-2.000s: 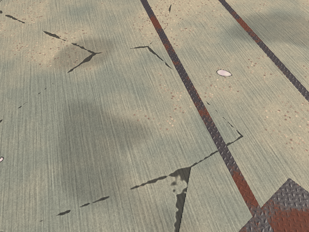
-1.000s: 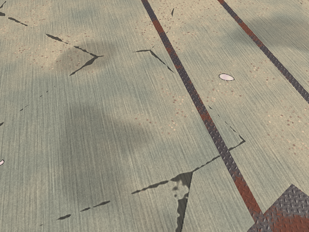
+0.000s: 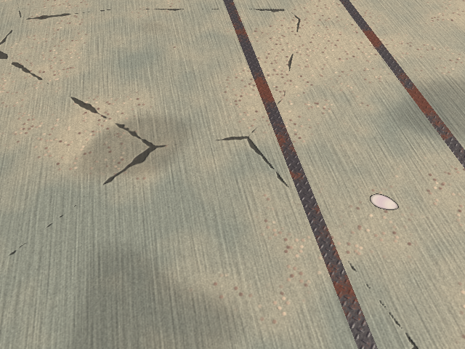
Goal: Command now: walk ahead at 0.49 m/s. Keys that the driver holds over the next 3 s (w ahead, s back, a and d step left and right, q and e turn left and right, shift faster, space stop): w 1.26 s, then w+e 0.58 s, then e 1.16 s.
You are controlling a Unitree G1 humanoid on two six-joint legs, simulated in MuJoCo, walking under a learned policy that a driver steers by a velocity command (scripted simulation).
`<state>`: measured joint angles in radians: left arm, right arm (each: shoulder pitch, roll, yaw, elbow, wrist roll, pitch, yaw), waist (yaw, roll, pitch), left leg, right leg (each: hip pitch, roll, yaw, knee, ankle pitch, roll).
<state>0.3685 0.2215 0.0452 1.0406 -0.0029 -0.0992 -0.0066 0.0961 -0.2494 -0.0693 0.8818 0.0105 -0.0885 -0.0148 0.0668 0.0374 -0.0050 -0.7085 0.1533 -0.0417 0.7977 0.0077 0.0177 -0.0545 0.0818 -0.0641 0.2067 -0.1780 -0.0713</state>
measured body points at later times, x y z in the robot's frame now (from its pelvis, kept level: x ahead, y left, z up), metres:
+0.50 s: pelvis +0.29 +0.08 +0.00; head +0.31 +0.09 +0.45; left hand +0.43 +0.34 -0.12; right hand +0.30 -0.19 -0.13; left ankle +0.27 +0.15 -0.75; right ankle +0.41 -0.11 -0.67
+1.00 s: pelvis +0.58 +0.00 +0.00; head +0.60 -0.01 +0.45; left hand +0.61 +0.26 -0.13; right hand +0.68 -0.27 -0.13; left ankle +0.61 +0.17 -0.67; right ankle +0.59 -0.08 -0.75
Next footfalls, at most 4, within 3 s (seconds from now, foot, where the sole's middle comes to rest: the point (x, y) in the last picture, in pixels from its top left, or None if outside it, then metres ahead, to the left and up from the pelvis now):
0.20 left None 0.31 0.16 -0.78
0.76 right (286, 310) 0.63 -0.08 -0.78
1.34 left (216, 220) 0.95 0.16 -0.78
1.90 right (297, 170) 1.20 -0.13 -0.78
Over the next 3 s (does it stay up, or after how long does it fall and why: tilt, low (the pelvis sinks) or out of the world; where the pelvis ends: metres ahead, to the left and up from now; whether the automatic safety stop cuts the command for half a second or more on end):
stays up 1.22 -0.08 0.00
